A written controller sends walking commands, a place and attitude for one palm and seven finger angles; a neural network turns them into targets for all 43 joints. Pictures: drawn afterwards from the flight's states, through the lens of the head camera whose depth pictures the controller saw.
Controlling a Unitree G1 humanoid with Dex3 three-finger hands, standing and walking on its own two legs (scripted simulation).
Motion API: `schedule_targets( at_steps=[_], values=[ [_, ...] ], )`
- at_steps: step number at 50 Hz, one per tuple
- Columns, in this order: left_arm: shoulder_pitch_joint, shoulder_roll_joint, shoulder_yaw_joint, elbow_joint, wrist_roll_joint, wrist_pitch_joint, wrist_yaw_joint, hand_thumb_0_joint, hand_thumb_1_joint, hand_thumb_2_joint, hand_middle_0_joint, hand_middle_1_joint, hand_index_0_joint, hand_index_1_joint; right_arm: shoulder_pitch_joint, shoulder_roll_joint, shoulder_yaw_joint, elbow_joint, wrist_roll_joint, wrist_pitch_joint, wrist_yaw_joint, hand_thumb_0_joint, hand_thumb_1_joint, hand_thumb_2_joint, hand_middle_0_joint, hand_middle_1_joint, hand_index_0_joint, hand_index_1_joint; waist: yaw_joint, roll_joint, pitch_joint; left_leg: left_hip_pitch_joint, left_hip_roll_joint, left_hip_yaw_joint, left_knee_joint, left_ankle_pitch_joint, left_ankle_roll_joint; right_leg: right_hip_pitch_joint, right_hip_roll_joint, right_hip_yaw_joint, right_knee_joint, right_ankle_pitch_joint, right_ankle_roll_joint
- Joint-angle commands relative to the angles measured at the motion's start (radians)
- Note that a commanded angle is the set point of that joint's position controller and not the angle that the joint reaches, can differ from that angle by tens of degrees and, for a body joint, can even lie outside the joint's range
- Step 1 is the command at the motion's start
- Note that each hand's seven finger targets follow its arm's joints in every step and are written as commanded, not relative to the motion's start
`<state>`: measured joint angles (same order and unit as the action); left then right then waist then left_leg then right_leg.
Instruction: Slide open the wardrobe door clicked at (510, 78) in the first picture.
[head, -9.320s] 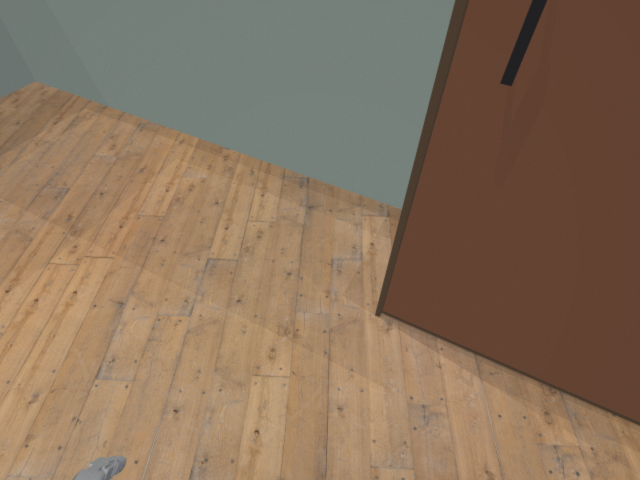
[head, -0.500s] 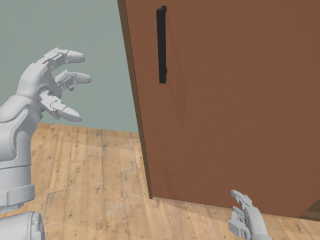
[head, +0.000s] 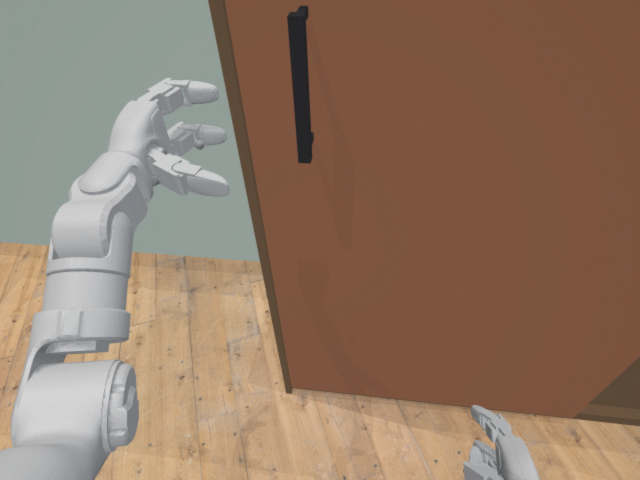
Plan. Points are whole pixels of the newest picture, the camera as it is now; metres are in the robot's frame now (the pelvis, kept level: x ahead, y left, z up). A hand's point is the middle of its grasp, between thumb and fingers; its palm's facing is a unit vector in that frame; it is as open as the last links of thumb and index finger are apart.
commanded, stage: move the hooked fingers beside the handle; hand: left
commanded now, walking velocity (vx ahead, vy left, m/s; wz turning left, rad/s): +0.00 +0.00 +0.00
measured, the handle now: (304, 89) +0.54 +0.06 +0.26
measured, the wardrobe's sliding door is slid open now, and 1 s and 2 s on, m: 0.00 0.00 0.00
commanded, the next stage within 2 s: feel for the door with the fingertips in 1.40 s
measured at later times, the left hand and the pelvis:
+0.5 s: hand (250, 119) +0.46 +0.12 +0.26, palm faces -0.04 -1.00 -0.01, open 14.0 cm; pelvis +0.01 +0.00 +0.00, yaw -1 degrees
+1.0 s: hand (260, 112) +0.48 +0.11 +0.25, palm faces -0.04 -1.00 +0.00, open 14.0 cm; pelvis +0.01 +0.01 +0.00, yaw -3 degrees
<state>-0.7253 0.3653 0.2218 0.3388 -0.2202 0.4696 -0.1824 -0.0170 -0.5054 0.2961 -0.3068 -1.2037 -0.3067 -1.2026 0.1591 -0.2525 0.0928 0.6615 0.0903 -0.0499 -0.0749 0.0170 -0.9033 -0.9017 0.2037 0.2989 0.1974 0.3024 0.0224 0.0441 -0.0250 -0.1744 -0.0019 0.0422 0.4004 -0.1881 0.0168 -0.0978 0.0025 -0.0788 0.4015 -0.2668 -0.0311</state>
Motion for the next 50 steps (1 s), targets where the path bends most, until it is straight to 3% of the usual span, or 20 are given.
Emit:
schedule_targets(
  at_steps=[1, 3, 8, 9, 12, 14, 15, 18, 19, 22, 23, 26, 29, 33, 35, 38, 39, 42, 47, 50],
  values=[
    [-0.558, 0.251, 0.093, -0.121, 0.001, -0.107, 0.018, 0.000, -0.500, 0.300, -0.300, -1.200, -0.300, -1.200, -0.115, -0.114, -0.053, -0.147, 0.000, -0.052, -0.012, 0.000, -0.900, -0.900, 0.200, 0.300, 0.200, 0.300, -0.004, -0.052, -0.286, 0.168, -0.007, -0.054, -0.016, 0.199, 0.033, -0.022, -0.007, 0.061, -0.059, 0.319, 0.004],
    [-0.570, 0.221, 0.069, -0.108, 0.006, -0.123, 0.017, 0.000, -0.500, 0.300, -0.300, -1.200, -0.300, -1.200, -0.108, -0.111, -0.055, -0.150, 0.001, -0.050, -0.010, 0.000, -0.900, -0.900, 0.200, 0.300, 0.200, 0.300, -0.006, -0.021, -0.295, 0.176, -0.009, -0.048, -0.013, 0.219, 0.033, -0.020, -0.008, 0.062, -0.053, 0.345, 0.002],
    [-0.601, 0.175, 0.032, -0.027, 0.008, -0.144, 0.014, 0.000, -0.500, 0.300, -0.300, -1.200, -0.300, -1.200, -0.076, -0.118, -0.066, -0.138, 0.004, -0.050, -0.008, 0.000, -0.900, -0.900, 0.200, 0.300, 0.200, 0.300, -0.022, -0.037, -0.284, 0.176, -0.006, -0.043, -0.006, 0.225, 0.036, -0.045, -0.004, 0.061, -0.051, 0.363, 0.005],
    [-0.605, 0.190, 0.045, 0.002, 0.009, -0.151, 0.019, 0.000, -0.500, 0.300, -0.300, -1.200, -0.300, -1.200, -0.066, -0.123, -0.071, -0.134, 0.004, -0.051, -0.008, 0.000, -0.900, -0.900, 0.200, 0.300, 0.200, 0.300, -0.021, -0.074, -0.277, 0.170, -0.003, -0.044, -0.009, 0.219, 0.037, -0.047, -0.001, 0.056, -0.057, 0.351, 0.007],
    [-0.663, 0.170, 0.031, -0.031, 0.019, -0.172, 0.037, 0.000, -0.500, 0.300, -0.300, -1.200, -0.300, -1.200, -0.057, -0.120, -0.073, -0.136, 0.000, -0.053, -0.005, 0.000, -0.900, -0.900, 0.200, 0.300, 0.200, 0.300, -0.021, -0.017, -0.315, 0.192, -0.004, -0.043, -0.004, 0.247, 0.036, -0.039, -0.003, 0.061, -0.044, 0.372, 0.001],
    [-0.670, 0.151, 0.022, -0.014, 0.020, -0.185, 0.050, 0.000, -0.500, 0.300, -0.300, -1.200, -0.300, -1.200, -0.047, -0.121, -0.078, -0.132, -0.002, -0.053, -0.001, 0.000, -0.900, -0.900, 0.200, 0.300, 0.200, 0.300, -0.023, -0.059, -0.319, 0.193, -0.002, -0.043, 0.001, 0.267, 0.037, -0.036, 0.001, 0.056, -0.042, 0.390, 0.004],
    [-0.683, 0.183, 0.053, -0.013, 0.021, -0.190, 0.059, 0.000, -0.500, 0.300, -0.300, -1.200, -0.300, -1.200, -0.040, -0.124, -0.079, -0.128, -0.005, -0.053, -0.002, 0.000, -0.900, -0.900, 0.200, 0.300, 0.200, 0.300, -0.019, -0.059, -0.333, 0.190, -0.003, -0.044, 0.001, 0.276, 0.039, -0.024, 0.000, 0.060, -0.039, 0.408, 0.004],
    [-0.716, 0.165, 0.039, 0.048, 0.034, -0.191, 0.071, 0.000, -0.500, 0.300, -0.300, -1.200, -0.300, -1.200, -0.021, -0.122, -0.079, -0.115, -0.007, -0.046, -0.002, 0.000, -0.900, -0.900, 0.200, 0.300, 0.200, 0.300, -0.030, -0.060, -0.311, 0.169, -0.002, -0.036, -0.002, 0.250, 0.037, -0.038, -0.001, 0.062, -0.040, 0.394, 0.007],
    [-0.700, 0.186, 0.060, 0.071, 0.037, -0.196, 0.080, 0.000, -0.500, 0.300, -0.300, -1.200, -0.300, -1.200, -0.015, -0.125, -0.082, -0.117, -0.010, -0.045, -0.001, 0.000, -0.900, -0.900, 0.200, 0.300, 0.200, 0.300, -0.020, -0.076, -0.314, 0.161, -0.004, -0.033, 0.001, 0.258, 0.040, -0.026, -0.001, 0.063, -0.041, 0.402, 0.007],
    [-0.755, 0.194, 0.062, 0.128, 0.054, -0.208, 0.094, 0.000, -0.500, 0.300, -0.300, -1.200, -0.300, -1.200, 0.008, -0.126, -0.083, -0.105, -0.014, -0.040, -0.004, 0.000, -0.900, -0.900, 0.200, 0.300, 0.200, 0.300, -0.033, -0.075, -0.314, 0.153, -0.002, -0.031, 0.003, 0.258, 0.042, -0.031, -0.003, 0.069, -0.038, 0.417, 0.009],
    [-0.777, 0.165, 0.034, 0.137, 0.057, -0.213, 0.092, 0.000, -0.500, 0.300, -0.300, -1.200, -0.300, -1.200, 0.011, -0.123, -0.083, -0.106, -0.012, -0.039, -0.003, 0.000, -0.900, -0.900, 0.200, 0.300, 0.200, 0.300, -0.040, -0.062, -0.311, 0.154, -0.003, -0.028, 0.004, 0.249, 0.041, -0.042, -0.003, 0.069, -0.039, 0.409, 0.010],
    [-0.838, 0.193, 0.050, 0.207, 0.065, -0.245, 0.097, 0.000, -0.500, 0.300, -0.300, -1.200, -0.300, -1.200, 0.042, -0.129, -0.087, -0.093, -0.017, -0.040, -0.006, 0.000, -0.900, -0.900, 0.200, 0.300, 0.200, 0.300, -0.050, -0.067, -0.319, 0.146, -0.002, -0.031, 0.007, 0.246, 0.043, -0.043, -0.004, 0.072, -0.037, 0.411, 0.009],
    [-0.903, 0.123, -0.007, 0.266, 0.066, -0.279, 0.094, 0.000, -0.500, 0.300, -0.300, -1.200, -0.300, -1.200, 0.069, -0.128, -0.090, -0.082, -0.019, -0.047, -0.007, 0.000, -0.900, -0.900, 0.200, 0.300, 0.200, 0.300, -0.076, -0.072, -0.323, 0.161, -0.001, -0.034, 0.018, 0.250, 0.043, -0.070, -0.001, 0.065, -0.035, 0.405, 0.009],
    [-0.916, 0.157, 0.034, 0.338, 0.071, -0.308, 0.099, 0.000, -0.500, 0.300, -0.300, -1.200, -0.300, -1.200, 0.102, -0.132, -0.093, -0.070, -0.024, -0.057, -0.004, 0.000, -0.900, -0.900, 0.200, 0.300, 0.200, 0.300, -0.064, -0.054, -0.344, 0.155, 0.001, -0.038, 0.017, 0.242, 0.039, -0.077, 0.001, 0.068, -0.026, 0.392, 0.005],
    [-0.887, 0.173, 0.050, 0.359, 0.074, -0.328, 0.102, 0.000, -0.500, 0.300, -0.300, -1.200, -0.300, -1.200, 0.114, -0.137, -0.094, -0.070, -0.025, -0.058, 0.000, 0.000, -0.900, -0.900, 0.200, 0.300, 0.200, 0.300, -0.057, -0.090, -0.350, 0.139, 0.002, -0.038, 0.014, 0.260, 0.040, -0.053, 0.001, 0.065, -0.023, 0.410, 0.005],
    [-0.864, 0.134, 0.020, 0.369, 0.083, -0.335, 0.100, 0.000, -0.500, 0.300, -0.300, -1.200, -0.300, -1.200, 0.124, -0.136, -0.097, -0.073, -0.023, -0.057, 0.005, 0.000, -0.900, -0.900, 0.200, 0.300, 0.200, 0.300, -0.061, -0.090, -0.327, 0.134, 0.006, -0.034, 0.014, 0.265, 0.040, -0.071, 0.004, 0.062, -0.019, 0.412, 0.005],
    [-0.851, 0.145, 0.031, 0.374, 0.081, -0.342, 0.102, 0.000, -0.500, 0.300, -0.300, -1.200, -0.300, -1.200, 0.128, -0.140, -0.101, -0.076, -0.023, -0.056, 0.004, 0.000, -0.900, -0.900, 0.200, 0.300, 0.200, 0.300, -0.057, -0.117, -0.327, 0.128, 0.007, -0.036, 0.014, 0.268, 0.041, -0.060, 0.003, 0.057, -0.022, 0.406, 0.005],
    [-0.884, 0.202, 0.073, 0.329, 0.088, -0.349, 0.108, 0.000, -0.500, 0.300, -0.300, -1.200, -0.300, -1.200, 0.128, -0.141, -0.102, -0.079, -0.023, -0.057, 0.004, 0.000, -0.900, -0.900, 0.200, 0.300, 0.200, 0.300, -0.050, -0.073, -0.357, 0.138, 0.007, -0.029, 0.014, 0.265, 0.042, -0.053, 0.004, 0.069, -0.020, 0.412, 0.005],
    [-0.864, 0.170, 0.055, 0.193, 0.085, -0.362, 0.107, 0.000, -0.500, 0.300, -0.300, -1.200, -0.300, -1.200, 0.114, -0.135, -0.104, -0.096, -0.024, -0.069, 0.011, 0.000, -0.900, -0.900, 0.200, 0.300, 0.200, 0.300, -0.043, -0.039, -0.413, 0.199, 0.014, -0.035, 0.026, 0.344, 0.037, -0.043, 0.011, 0.061, -0.003, 0.457, -0.001],
    [-0.807, 0.140, 0.037, 0.198, 0.077, -0.323, 0.101, 0.000, -0.500, 0.300, -0.300, -1.200, -0.300, -1.200, 0.100, -0.137, -0.105, -0.095, -0.018, -0.066, 0.012, 0.000, -0.900, -0.900, 0.200, 0.300, 0.200, 0.300, -0.042, -0.039, -0.367, 0.192, 0.016, -0.032, 0.028, 0.339, 0.037, -0.068, 0.013, 0.056, -0.012, 0.443, 0.000]
  ],
)
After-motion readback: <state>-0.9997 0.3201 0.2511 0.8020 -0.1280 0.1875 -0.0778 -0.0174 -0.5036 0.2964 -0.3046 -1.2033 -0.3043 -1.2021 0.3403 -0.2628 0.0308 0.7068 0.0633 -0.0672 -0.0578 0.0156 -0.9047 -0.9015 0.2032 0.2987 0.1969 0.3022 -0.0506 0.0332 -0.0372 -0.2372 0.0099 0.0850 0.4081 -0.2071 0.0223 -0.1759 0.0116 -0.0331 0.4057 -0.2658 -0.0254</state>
